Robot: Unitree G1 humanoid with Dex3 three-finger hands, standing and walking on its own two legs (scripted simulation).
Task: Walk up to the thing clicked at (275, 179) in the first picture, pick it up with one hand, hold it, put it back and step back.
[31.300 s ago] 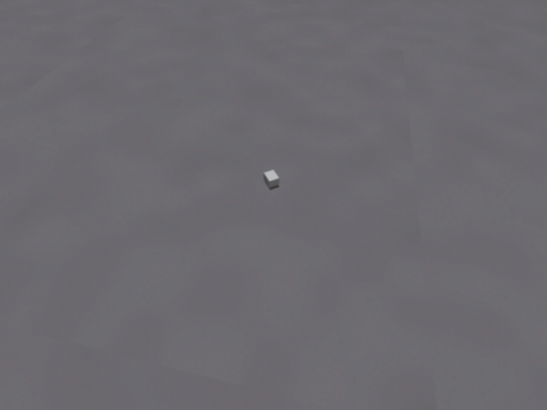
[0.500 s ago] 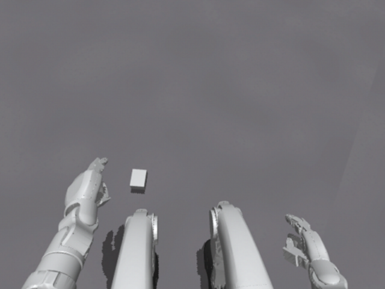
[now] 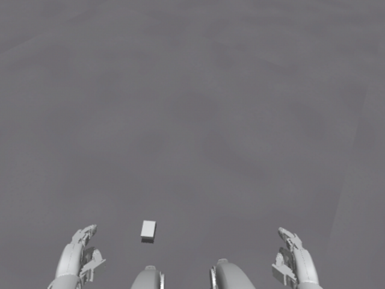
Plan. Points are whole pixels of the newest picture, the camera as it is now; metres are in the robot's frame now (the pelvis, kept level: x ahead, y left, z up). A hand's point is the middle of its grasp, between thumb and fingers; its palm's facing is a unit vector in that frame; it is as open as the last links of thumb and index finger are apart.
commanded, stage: home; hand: left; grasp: from above
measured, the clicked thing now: (148, 229) +0.42 +0.15 -0.66
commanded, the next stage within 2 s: none
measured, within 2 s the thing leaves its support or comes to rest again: neither
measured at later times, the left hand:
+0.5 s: hand (86, 270) +0.18 +0.19 -0.02, palm faces +0.07 -0.98 -0.20, open 7.4 cm
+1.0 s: hand (90, 275) +0.17 +0.18 -0.02, palm faces +0.06 -0.98 -0.20, open 7.4 cm
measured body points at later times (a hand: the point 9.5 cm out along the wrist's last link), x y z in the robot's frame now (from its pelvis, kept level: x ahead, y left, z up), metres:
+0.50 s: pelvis +0.03 +0.00 +0.03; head +0.05 +0.01 +0.48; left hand +0.18 +0.24 +0.00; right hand +0.20 -0.23 -0.02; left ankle +0.02 +0.12 -0.65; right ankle +0.03 -0.13 -0.65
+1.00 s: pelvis +0.02 +0.00 +0.03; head +0.03 +0.00 +0.48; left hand +0.17 +0.23 +0.00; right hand +0.18 -0.25 -0.03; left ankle +0.02 +0.12 -0.65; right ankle +0.03 -0.13 -0.65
